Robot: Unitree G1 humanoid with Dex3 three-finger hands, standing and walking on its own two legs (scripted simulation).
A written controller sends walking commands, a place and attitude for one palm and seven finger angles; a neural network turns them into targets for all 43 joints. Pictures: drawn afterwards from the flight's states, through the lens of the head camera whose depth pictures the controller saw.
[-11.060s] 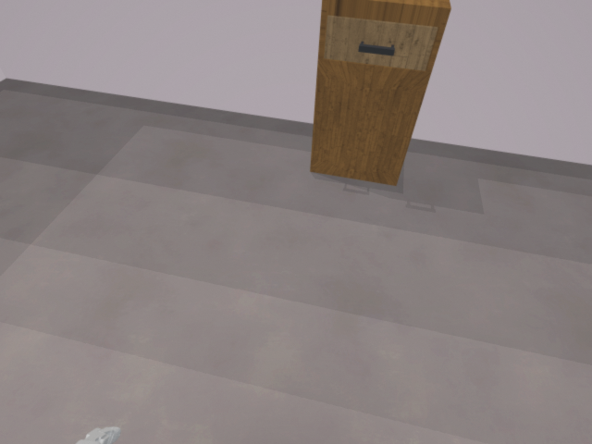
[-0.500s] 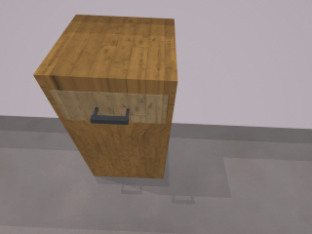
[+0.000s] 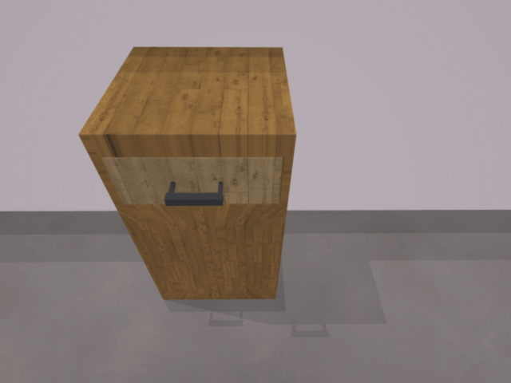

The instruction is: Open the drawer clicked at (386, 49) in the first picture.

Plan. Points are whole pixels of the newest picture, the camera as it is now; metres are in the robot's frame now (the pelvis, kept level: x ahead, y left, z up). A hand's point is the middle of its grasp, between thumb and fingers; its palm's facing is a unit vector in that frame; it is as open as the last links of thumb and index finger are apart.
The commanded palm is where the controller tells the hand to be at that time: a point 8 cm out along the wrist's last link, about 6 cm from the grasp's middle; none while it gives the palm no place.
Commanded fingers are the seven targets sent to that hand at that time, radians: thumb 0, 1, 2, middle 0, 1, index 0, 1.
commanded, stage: come to a stop and stand still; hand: left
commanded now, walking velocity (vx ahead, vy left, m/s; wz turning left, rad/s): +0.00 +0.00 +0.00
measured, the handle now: (195, 192) +0.54 +0.18 -0.08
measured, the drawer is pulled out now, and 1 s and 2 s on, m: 0.00 0.00 0.00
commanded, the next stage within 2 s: look again from close up in 0.08 s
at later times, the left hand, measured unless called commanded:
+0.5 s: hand out of the picture +0.01 +0.13 -0.17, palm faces +0.02 -0.99 -0.16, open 7.4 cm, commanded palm none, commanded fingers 0.00 0.90 0.90 -0.20 -0.30 -0.20 -0.30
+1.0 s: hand (167, 328) +0.22 +0.16 -0.04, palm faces -0.06 -0.62 -0.78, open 7.6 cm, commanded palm +0.15 +0.18 -0.04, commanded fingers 0.00 0.62 0.78 -0.22 -0.48 -0.22 -0.48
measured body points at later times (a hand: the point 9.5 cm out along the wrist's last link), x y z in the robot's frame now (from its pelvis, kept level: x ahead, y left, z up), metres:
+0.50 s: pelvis +0.03 -0.03 +0.00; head +0.04 -0.03 +0.45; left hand +0.01 +0.18 -0.16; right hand +0.01 -0.23 -0.16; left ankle +0.01 +0.07 -0.73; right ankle +0.00 -0.14 -0.73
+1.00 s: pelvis +0.03 -0.05 -0.01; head +0.05 -0.10 +0.44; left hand +0.21 +0.19 +0.00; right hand +0.15 -0.31 -0.14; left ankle +0.01 +0.07 -0.73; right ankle +0.00 -0.14 -0.73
